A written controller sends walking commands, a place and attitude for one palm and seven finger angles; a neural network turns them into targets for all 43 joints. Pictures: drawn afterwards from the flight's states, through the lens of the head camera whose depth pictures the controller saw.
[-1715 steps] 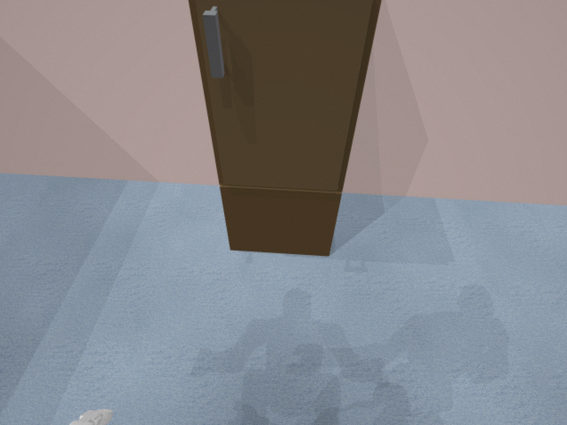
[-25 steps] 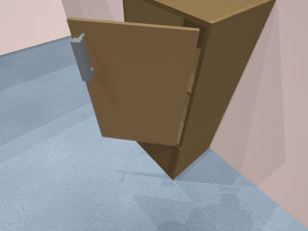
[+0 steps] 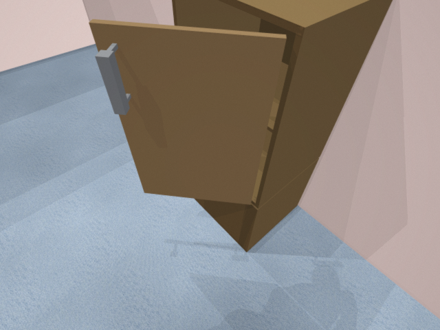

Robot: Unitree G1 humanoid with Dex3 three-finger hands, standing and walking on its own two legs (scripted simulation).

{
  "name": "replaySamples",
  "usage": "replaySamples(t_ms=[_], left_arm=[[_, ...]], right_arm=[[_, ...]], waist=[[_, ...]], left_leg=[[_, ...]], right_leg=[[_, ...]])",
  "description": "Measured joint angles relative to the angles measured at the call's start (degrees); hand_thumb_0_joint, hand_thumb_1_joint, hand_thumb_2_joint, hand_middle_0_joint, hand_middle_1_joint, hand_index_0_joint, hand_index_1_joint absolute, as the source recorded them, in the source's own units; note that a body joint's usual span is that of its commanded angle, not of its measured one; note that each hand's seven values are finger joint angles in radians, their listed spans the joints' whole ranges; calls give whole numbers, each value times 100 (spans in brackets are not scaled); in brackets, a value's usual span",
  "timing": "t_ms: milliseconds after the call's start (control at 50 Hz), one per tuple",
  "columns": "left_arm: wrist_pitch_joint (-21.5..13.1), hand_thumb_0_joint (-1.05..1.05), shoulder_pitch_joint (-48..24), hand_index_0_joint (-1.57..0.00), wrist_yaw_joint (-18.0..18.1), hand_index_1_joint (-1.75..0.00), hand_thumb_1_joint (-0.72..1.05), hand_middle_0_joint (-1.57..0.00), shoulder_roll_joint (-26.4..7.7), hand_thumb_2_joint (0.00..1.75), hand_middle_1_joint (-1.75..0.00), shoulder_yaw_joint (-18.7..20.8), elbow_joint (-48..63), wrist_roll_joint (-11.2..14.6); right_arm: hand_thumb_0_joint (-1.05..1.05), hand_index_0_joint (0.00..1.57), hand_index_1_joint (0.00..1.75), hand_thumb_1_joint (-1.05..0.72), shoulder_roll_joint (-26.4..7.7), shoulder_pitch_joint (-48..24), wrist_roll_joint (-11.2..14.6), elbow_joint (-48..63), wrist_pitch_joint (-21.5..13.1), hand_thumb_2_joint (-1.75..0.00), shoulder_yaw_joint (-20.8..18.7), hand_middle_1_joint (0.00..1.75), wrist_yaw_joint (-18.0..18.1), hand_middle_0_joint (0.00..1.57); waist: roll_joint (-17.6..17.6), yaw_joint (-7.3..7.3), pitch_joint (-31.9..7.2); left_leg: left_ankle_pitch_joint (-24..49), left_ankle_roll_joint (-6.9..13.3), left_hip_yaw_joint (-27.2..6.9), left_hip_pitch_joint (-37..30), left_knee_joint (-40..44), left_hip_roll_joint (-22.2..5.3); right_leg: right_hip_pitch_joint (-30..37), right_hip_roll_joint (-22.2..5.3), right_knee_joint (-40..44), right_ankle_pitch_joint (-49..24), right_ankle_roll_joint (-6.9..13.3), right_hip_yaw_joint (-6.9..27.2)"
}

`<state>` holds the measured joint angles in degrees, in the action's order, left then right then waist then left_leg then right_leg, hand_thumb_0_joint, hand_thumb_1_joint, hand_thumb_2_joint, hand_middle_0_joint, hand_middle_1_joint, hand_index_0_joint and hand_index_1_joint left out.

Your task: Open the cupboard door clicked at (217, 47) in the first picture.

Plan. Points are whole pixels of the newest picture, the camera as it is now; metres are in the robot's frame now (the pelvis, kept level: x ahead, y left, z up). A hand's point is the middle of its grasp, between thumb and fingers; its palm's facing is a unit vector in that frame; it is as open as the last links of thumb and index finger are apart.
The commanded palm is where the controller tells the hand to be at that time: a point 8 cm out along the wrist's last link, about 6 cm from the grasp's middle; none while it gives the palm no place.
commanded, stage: shuffle to correct the standing spot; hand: left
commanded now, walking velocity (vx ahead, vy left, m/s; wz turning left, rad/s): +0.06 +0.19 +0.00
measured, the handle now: (117, 79) +0.57 +0.28 +0.15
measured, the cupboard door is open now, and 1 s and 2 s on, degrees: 42 42 42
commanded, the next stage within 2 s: come to a stop and stand still in 0.42 s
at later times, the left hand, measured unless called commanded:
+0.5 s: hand out of the picture +0.02 +0.24 -0.16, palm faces +0.06 -0.97 -0.25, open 7.3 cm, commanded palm none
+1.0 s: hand out of the picture +0.08 +0.27 -0.16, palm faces +0.00 -0.97 -0.24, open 7.2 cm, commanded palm none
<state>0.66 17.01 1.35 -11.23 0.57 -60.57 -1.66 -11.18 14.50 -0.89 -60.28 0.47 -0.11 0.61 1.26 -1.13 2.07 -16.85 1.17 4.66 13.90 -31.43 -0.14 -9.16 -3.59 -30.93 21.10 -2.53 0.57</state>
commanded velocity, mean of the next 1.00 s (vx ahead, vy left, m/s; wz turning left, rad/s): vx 0.02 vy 0.04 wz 0.00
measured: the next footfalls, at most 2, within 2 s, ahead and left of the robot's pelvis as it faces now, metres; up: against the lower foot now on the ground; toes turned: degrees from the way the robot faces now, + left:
left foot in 0.58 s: +0.07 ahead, +0.21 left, +0.00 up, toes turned +4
right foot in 0.86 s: +0.08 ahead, +0.01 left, +0.00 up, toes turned -1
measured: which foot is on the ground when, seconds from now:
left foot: down 0.00-0.28, up 0.30-0.56, down 0.58-1.00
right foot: down 0.00-0.58, up 0.60-0.84, down 0.86-1.00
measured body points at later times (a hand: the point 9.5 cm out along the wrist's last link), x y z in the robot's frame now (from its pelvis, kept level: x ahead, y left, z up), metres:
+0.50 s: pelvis +0.02 +0.05 +0.00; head +0.06 +0.04 +0.45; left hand +0.02 +0.29 -0.14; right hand +0.11 -0.19 -0.15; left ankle +0.04 +0.19 -0.69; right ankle -0.03 -0.10 -0.73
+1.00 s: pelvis +0.04 +0.09 +0.00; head +0.05 +0.07 +0.45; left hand +0.08 +0.32 -0.14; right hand +0.06 -0.15 -0.16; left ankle +0.04 +0.21 -0.72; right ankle +0.02 +0.00 -0.73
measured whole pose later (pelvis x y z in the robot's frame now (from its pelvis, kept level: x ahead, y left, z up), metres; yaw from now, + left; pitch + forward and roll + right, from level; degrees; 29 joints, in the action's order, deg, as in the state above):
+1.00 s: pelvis +0.04 +0.09 +0.00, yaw +0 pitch +0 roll -1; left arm -0.3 15.9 2.3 -8.9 0.1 -56.8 -1.6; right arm -11.0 15.3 -1.2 -58.4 1.6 -1.0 0.4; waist -2.3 1.4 0.1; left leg -18.6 -0.5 3.2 16.9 -36.4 -2.7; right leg -12.6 1.8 -29.8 17.4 3.0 -4.3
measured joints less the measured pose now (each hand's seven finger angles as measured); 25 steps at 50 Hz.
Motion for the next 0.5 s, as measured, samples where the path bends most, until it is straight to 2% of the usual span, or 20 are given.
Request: replaySamples(t_ms=[100,160,220,240,280,320,360,400,440,500], left_arm=[[66,0,47,-21,19,-30,90,-20,-9,90,-30,86,104,-10],[139,0,2,-21,41,-30,90,-20,-53,90,-30,135,171,-23],[178,0,-92,-20,60,-30,91,-20,-74,90,-30,160,230,-12],[168,0,-121,-20,60,-30,91,-20,-68,90,-30,165,256,-11],[90,0,-150,-20,65,-30,91,-20,-39,90,-30,163,327,-15],[-32,0,-146,-20,74,-30,91,-20,36,90,-30,145,379,-23],[-131,0,-89,-20,95,-30,91,-20,99,90,-30,133,438,-36],[-152,0,-19,-20,102,-30,91,-20,144,90,-30,124,469,-58],[-133,0,42,-21,85,-30,90,-20,144,90,-30,125,464,-79],[-72,0,102,-21,37,-30,90,-20,74,90,-30,155,442,-92]], right_arm=[[1,20,30,-91,-3,73,-12,135,50,-90,-36,30,-6,19],[1,20,30,-91,20,75,-25,246,35,-90,-45,30,4,19],[1,20,30,-91,65,33,-33,359,32,-90,-42,30,20,19],[1,20,30,-91,76,26,-35,388,39,-90,-38,30,20,19],[1,20,30,-91,81,47,-20,428,61,-90,-32,30,11,20],[1,20,30,-91,58,57,-11,400,136,-90,-65,30,-13,20],[1,20,30,-91,44,11,-29,361,232,-90,-103,30,-32,20],[1,20,30,-91,23,-88,-24,387,287,-90,-138,30,-73,19],[1,20,30,-91,20,-217,-6,461,300,-90,-166,30,-133,19],[1,20,30,-91,25,-401,33,624,262,-90,-184,30,-195,19]], waist=[[88,-18,34],[123,-40,85],[91,-63,163],[58,-58,180],[-22,-46,175],[-146,-18,138],[-149,-63,88],[-118,-105,71],[-38,-123,73],[132,-167,99]], left_leg=[[-168,88,56,71,-208,125],[-248,174,121,128,-307,180],[-252,229,235,121,-278,184],[-248,229,253,120,-273,183],[-301,204,250,176,-387,192],[-610,68,156,380,-889,185],[-1034,-69,62,743,-1801,208],[-1018,-162,-19,1063,-2414,154],[-809,-240,-38,1221,-2398,44],[-439,-301,-10,1161,-1633,-76]], right_leg=[[-100,-137,-271,195,-77,52],[-293,-197,-623,382,112,35],[-611,-147,-1178,855,277,-186],[-638,-112,-1138,801,308,-293],[-547,-63,-692,142,355,-444],[-499,-91,-707,125,284,-544],[-410,-187,-587,215,216,-571],[-306,-279,-364,143,151,-557],[-226,-384,-155,25,70,-525],[-207,-558,-48,-36,-69,-442]])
